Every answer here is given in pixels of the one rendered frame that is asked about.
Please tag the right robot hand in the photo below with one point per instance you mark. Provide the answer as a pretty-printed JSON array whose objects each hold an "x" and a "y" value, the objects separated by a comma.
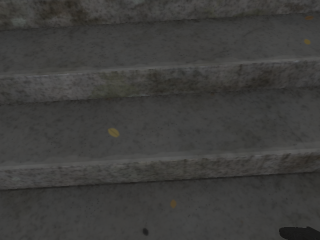
[{"x": 299, "y": 233}]

